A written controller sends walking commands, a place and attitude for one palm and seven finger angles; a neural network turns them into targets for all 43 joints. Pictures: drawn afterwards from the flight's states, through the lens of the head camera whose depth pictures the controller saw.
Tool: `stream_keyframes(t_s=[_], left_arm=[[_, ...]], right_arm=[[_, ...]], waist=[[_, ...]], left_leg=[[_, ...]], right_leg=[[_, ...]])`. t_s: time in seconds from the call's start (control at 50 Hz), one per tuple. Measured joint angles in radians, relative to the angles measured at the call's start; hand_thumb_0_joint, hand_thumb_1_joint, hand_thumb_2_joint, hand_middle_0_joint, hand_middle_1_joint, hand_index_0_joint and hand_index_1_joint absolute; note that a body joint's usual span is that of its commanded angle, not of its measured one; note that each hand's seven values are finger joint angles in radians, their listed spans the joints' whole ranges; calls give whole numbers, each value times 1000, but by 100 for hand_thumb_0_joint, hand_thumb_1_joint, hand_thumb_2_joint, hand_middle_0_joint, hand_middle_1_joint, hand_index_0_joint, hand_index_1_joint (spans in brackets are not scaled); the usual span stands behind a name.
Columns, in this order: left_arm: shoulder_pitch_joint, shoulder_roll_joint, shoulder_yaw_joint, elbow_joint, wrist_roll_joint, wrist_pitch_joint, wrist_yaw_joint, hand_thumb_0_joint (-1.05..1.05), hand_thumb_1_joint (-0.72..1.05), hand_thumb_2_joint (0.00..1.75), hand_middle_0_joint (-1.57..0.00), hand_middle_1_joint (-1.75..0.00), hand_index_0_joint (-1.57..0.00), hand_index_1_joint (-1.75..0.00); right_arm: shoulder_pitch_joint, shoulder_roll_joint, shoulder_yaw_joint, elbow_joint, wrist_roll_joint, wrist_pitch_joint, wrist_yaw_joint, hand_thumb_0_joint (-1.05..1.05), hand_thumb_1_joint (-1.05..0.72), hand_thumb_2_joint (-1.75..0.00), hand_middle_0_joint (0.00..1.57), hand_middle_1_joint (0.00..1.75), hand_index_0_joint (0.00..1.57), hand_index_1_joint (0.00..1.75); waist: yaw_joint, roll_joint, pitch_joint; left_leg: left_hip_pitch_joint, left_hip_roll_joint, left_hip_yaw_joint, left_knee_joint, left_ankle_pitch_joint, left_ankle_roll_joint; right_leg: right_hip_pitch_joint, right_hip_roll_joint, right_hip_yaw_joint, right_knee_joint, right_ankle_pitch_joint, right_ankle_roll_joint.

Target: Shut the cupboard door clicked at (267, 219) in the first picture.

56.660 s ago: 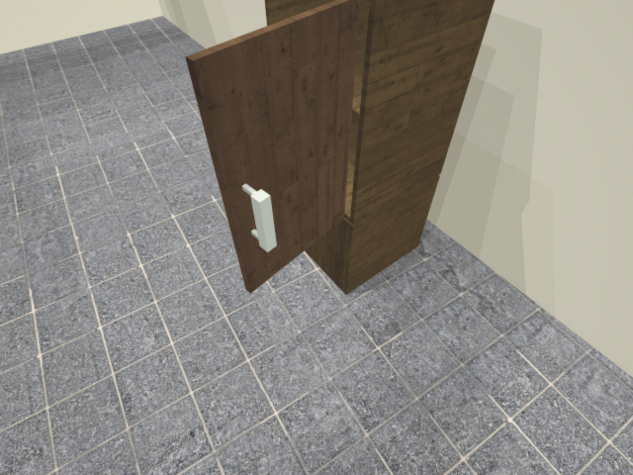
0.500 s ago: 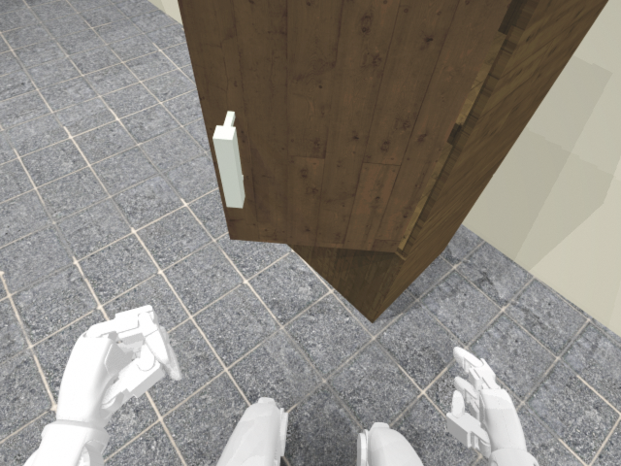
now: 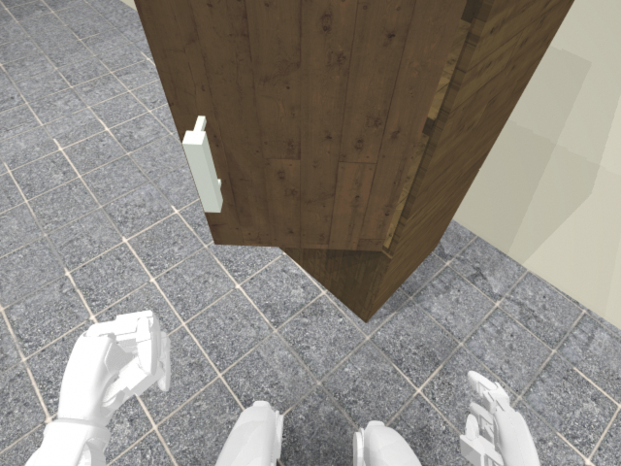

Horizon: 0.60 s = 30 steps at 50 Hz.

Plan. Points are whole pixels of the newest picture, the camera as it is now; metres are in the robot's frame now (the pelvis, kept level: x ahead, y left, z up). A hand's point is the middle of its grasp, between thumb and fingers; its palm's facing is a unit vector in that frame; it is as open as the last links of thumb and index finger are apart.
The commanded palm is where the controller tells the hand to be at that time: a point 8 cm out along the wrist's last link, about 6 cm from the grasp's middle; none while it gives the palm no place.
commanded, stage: raise the hand and make a fist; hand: left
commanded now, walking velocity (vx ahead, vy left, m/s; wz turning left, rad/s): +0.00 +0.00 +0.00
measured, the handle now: (207, 165) +0.53 +0.20 +0.04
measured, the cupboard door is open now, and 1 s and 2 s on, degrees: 42 42 41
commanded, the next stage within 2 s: bring the fist close to the handle in 0.20 s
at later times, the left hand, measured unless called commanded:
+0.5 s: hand (169, 344) +0.25 +0.18 +0.05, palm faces -0.01 -1.00 -0.02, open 3.1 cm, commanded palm +0.25 +0.23 +0.05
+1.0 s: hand (201, 255) +0.36 +0.17 +0.05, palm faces -0.01 -1.00 -0.02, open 3.1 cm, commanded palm +0.35 +0.22 +0.05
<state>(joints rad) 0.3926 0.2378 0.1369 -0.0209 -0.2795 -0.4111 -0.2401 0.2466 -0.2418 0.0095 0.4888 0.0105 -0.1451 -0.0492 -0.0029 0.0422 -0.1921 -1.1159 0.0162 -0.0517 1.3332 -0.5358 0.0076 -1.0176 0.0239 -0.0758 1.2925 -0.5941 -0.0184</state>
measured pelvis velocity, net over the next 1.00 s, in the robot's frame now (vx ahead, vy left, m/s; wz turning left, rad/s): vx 0.00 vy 0.01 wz -0.01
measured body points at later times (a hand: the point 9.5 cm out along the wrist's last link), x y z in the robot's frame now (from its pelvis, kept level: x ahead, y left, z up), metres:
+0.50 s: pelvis +0.00 +0.00 +0.00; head +0.07 +0.01 +0.44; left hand +0.24 +0.23 +0.05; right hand +0.19 -0.23 -0.08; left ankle +0.05 +0.11 -0.61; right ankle +0.02 -0.12 -0.61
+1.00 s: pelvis +0.00 +0.01 +0.01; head +0.09 +0.01 +0.45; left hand +0.36 +0.22 +0.05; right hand +0.14 -0.25 -0.09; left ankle +0.05 +0.11 -0.61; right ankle +0.02 -0.12 -0.61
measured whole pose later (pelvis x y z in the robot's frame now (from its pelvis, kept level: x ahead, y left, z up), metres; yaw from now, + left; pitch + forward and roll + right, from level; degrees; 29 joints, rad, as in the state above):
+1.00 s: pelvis +0.00 +0.01 +0.01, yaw -1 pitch +20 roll -3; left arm -0.20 0.24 0.16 0.47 -0.20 -0.43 -0.16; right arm 0.26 -0.25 0.01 0.58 0.00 -0.07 -0.03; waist -0.04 0.03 -0.18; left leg -1.12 0.01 -0.02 1.28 -0.51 0.02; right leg -1.03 0.02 -0.05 1.25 -0.57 -0.01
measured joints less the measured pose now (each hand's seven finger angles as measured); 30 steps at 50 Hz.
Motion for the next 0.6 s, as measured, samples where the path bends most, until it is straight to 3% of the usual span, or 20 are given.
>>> stream_keyframes(t_s=[0.38, 0.48, 0.6], left_arm=[[-16, -8, -3, 10, 0, -11, -1, 2, 90, 90, -130, -150, -130, -150], [-93, -7, -9, 51, 8, -14, 0, 2, 90, 90, -130, -150, -131, -150], [-231, -4, -21, 126, 32, 25, 21, 2, 90, 90, -130, -150, -131, -150]], right_arm=[[-18, 6, 5, -10, -2, 12, -2, 1, -90, -90, 20, 30, 20, 30], [-23, -2, 10, 1, -4, 7, -2, 1, -90, -90, 20, 30, 20, 30], [-29, -3, 15, 18, -3, 16, -1, 1, -90, -90, 20, 30, 20, 30]], waist=[[9, 0, -5], [10, 1, -6], [-1, 1, 2]], left_leg=[[-1, 0, 0, 5, -8, -4], [-18, -3, -5, 18, -9, -2], [-24, -4, -3, 14, -2, 1]], right_leg=[[-3, 0, 0, 10, -11, -4], [-15, -2, -5, 19, -12, -3], [-22, -3, -3, 15, -5, 1]])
